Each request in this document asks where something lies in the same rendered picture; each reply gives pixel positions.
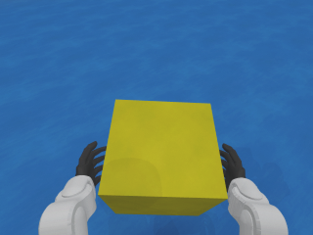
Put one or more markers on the carton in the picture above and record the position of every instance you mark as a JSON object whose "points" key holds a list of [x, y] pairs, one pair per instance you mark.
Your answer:
{"points": [[162, 158]]}

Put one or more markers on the left robot forearm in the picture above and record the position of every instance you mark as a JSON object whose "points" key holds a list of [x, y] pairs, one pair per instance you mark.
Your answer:
{"points": [[72, 208]]}

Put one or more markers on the right robot hand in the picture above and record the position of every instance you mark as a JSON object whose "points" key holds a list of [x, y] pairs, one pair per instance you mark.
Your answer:
{"points": [[233, 164]]}

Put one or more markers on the left robot hand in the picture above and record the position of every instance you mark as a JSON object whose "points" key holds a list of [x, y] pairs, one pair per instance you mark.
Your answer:
{"points": [[86, 162]]}

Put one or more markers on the right robot forearm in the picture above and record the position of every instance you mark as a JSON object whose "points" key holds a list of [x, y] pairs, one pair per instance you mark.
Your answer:
{"points": [[252, 211]]}

